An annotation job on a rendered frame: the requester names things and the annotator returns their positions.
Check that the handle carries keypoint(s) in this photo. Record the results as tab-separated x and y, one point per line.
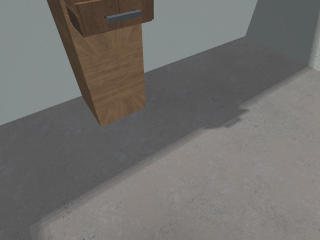
123	16

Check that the cabinet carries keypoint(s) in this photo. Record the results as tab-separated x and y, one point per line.
108	67

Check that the drawer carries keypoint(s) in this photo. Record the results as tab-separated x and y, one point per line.
87	16

